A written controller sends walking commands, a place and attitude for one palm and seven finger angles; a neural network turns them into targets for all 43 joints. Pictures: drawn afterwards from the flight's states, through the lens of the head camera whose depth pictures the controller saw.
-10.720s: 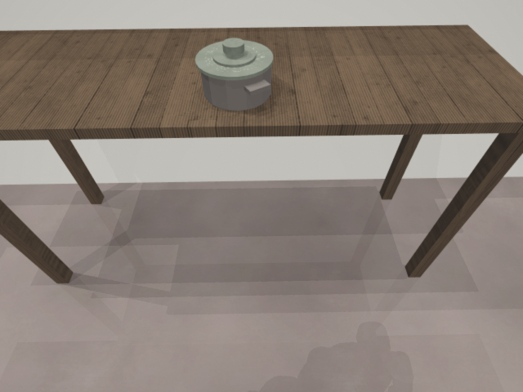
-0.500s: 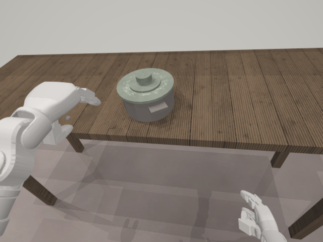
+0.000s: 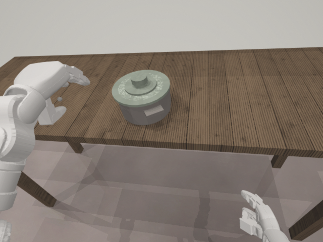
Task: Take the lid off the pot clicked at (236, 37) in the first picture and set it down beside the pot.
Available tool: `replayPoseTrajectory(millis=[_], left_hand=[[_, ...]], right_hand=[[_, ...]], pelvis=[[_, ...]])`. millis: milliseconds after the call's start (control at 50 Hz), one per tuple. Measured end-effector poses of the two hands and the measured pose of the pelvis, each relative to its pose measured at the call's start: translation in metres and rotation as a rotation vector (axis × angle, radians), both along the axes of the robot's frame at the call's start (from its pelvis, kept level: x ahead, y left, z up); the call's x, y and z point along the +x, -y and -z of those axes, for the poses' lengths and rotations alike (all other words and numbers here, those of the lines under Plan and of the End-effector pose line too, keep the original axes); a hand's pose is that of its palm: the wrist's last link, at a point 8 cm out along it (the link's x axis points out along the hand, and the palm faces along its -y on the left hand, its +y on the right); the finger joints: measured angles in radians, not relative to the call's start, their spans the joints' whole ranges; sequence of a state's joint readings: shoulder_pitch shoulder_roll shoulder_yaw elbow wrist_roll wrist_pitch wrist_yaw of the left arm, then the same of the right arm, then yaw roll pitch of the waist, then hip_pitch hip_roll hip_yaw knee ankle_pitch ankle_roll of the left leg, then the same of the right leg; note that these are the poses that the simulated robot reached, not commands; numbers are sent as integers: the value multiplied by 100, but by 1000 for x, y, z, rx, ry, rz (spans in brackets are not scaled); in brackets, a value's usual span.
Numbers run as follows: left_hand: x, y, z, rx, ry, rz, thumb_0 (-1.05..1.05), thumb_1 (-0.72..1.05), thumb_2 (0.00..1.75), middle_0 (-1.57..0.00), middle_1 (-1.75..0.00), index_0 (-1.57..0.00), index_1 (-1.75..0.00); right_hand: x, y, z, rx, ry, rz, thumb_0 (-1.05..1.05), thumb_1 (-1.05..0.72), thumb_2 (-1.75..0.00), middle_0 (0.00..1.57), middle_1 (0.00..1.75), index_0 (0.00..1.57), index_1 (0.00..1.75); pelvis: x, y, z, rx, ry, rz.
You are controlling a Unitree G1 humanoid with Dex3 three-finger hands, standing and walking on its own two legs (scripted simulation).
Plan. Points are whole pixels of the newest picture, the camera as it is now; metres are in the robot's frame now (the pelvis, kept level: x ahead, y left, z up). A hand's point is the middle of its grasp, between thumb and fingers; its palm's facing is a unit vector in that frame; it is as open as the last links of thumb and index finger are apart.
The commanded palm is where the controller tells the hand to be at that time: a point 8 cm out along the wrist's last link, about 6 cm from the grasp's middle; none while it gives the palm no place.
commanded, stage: move the open hand above the knob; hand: left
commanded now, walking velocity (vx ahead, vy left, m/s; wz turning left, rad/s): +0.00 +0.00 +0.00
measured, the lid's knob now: (139, 79) +0.51 +0.12 +0.16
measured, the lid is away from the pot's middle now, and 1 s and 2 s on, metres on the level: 0.00 0.00 0.00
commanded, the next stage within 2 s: none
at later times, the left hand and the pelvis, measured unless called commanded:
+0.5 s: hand (98, 83) +0.39 +0.18 +0.23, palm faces -0.04 +0.07 -1.00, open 10.1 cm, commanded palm +0.36 +0.19 +0.29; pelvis +0.02 -0.01 +0.00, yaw +0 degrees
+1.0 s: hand (119, 81) +0.43 +0.15 +0.21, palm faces -0.13 -0.04 -0.99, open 10.2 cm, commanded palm +0.41 +0.16 +0.29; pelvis +0.03 -0.01 +0.00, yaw -1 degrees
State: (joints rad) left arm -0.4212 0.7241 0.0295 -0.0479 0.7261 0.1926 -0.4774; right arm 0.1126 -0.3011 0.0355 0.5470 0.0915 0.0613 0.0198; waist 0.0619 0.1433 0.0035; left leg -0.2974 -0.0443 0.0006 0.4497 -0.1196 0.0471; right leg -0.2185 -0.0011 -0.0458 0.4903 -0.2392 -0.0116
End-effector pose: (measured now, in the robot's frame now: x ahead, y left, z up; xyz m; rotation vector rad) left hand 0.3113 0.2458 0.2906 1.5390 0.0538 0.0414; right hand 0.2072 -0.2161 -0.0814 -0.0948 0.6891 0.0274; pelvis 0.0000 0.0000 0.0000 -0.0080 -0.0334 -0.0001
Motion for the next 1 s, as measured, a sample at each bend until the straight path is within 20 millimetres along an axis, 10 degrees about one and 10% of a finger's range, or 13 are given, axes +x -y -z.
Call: replayPoseTrajectory(millis=[100, 260, 420, 580, 720, 880, 1000], left_hand=[[5, 43, 34, 34, -98, 160, -1, -41, 172, -88, -8, -88, -8], [38, 18, -20, 18, 35, 13, 0, -41, 172, -88, -8, -89, -8], [40, 73, 40, 46, -138, 202, 0, -41, 172, -88, -8, -88, -8], [80, 45, -22, -17, 27, 23, 0, -41, 172, -88, -8, -89, -8], [78, 98, 40, 27, -149, 199, -1, -41, 172, -87, -8, -88, -8], [111, 80, -28, -18, 33, 83, 0, -41, 172, -88, -8, -89, -8], [104, 96, 25, -17, -124, 99, -1, -41, 172, -87, -8, -88, -8]], right_hand=[[9, -1, -2, -17, 11, -6, 1, -91, -90, 20, 30, 20, 30], [11, 1, 0, 9, -15, 5, 1, -91, -90, 20, 30, 20, 30], [14, 3, 3, -4, -30, 5, 1, -91, -90, 20, 30, 20, 30], [6, 9, 8, 11, -71, 30, 1, -91, -90, 20, 30, 20, 30], [7, 11, 11, 13, -88, 36, 1, -91, -90, 20, 30, 20, 30], [2, 15, 12, 12, -93, 63, 1, -91, -90, 20, 30, 20, 30], [2, 19, 15, 38, -125, 58, 1, -91, -90, 20, 30, 20, 30]], pelvis=[[3, 1, 0, 4, 12, -3], [9, 5, -1, 7, -11, 6], [15, 4, 0, 11, -4, 4], [20, 7, -2, 13, -32, 6], [24, 5, -1, 16, -23, 10], [29, 8, -2, 19, -42, 19], [33, 7, -2, 19, -45, 15]])
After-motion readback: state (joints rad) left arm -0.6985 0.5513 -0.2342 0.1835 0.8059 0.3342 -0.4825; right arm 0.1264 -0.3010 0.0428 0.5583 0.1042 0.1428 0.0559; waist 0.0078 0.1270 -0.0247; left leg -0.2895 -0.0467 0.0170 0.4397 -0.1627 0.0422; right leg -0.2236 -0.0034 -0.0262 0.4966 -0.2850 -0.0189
